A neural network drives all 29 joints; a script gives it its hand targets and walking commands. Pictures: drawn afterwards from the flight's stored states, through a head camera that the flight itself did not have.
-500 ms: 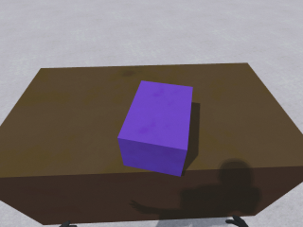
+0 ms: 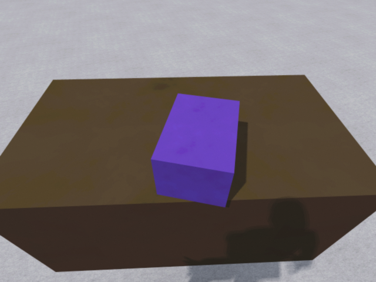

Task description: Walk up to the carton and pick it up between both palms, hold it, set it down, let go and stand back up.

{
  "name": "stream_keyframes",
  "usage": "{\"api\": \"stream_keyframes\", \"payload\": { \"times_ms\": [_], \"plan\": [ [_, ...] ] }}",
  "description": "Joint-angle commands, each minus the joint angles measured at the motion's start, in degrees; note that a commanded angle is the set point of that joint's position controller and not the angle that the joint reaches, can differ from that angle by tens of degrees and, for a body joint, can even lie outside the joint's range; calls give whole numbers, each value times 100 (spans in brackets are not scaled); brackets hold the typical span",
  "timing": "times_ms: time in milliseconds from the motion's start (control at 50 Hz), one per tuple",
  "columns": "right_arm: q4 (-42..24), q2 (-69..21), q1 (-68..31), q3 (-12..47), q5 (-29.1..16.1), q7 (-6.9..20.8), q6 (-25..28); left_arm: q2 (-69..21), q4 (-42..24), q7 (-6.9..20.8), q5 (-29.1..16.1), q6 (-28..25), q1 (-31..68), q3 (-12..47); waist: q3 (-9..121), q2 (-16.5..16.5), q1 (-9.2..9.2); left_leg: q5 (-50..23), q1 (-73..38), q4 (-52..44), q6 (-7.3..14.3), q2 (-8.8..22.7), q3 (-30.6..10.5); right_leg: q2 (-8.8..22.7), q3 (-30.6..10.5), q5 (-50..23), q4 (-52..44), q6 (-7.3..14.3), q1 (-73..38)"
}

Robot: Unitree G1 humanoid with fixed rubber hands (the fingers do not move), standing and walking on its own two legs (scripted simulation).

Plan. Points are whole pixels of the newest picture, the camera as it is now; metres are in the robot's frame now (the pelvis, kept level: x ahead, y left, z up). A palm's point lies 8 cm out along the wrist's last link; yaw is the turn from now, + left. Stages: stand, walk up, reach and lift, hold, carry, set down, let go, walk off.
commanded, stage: stand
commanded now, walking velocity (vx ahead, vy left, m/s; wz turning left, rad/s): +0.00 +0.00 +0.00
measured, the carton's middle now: (199, 146) +0.51 -0.04 -0.04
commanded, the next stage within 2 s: none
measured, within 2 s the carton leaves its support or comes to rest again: neither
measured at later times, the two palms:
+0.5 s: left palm out of the picture +0.02 +0.25 -0.12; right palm out of the picture +0.03 -0.26 -0.13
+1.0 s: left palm out of the picture +0.03 +0.24 -0.13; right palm out of the picture +0.03 -0.26 -0.13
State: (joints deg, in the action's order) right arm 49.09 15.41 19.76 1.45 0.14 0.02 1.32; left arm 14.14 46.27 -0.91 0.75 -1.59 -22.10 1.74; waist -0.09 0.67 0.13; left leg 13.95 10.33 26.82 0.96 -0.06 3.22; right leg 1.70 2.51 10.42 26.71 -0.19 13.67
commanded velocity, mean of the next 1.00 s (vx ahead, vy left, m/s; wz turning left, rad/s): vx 0.00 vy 0.00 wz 0.00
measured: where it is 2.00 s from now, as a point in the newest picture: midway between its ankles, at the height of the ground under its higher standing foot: outside the picture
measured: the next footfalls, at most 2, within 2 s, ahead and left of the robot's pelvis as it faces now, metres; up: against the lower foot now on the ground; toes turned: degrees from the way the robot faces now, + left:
none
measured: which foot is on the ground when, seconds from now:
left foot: down 0.00-1.00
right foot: down 0.00-1.00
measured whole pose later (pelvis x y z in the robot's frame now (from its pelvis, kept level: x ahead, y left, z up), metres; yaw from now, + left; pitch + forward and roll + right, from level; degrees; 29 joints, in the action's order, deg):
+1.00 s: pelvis +0.01 -0.01 +0.00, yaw +0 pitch -2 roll +0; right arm 51.7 14.2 21.0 1.5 0.1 -1.3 0.6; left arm 13.2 52.8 -1.6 0.3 -0.8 -20.8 1.3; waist -1.0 0.4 0.3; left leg 14.7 9.3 26.0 0.4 0.6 3.3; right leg 1.0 2.4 11.4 26.3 0.3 13.0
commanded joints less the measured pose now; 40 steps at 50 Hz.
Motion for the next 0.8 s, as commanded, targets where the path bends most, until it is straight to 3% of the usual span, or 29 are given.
{"api": "stream_keyframes", "payload": {
  "times_ms": [0,20,100,140,780],
  "plan": [
    [-277,656,79,-179,-2,-43,84,715,-254,-39,2,-86,-154,-189,-509,-93,-1,848,782,-876,41,566,-915,451,-755,666,-614,57,56],
    [-243,670,85,-172,-5,-50,83,680,-216,-45,0,-81,-188,-177,-500,38,5,872,766,-899,54,581,-926,445,-762,649,-602,49,92],
    [-230,667,141,-186,-23,-61,60,705,-121,-64,10,-67,-288,-181,-497,12,5,998,882,-977,46,586,-956,415,-724,612,-537,44,63],
    [-266,699,193,-186,27,-58,73,749,-135,-56,-17,-83,-244,-205,-314,-187,8,503,591,-741,35,546,-811,425,-691,353,-514,69,-18],
    [-56,547,417,-155,-7,-147,6,619,320,-95,-44,6,-198,-195,-405,-92,21,37,408,-715,-2,592,-695,454,-696,-20,-563,103,-60]
  ]
}}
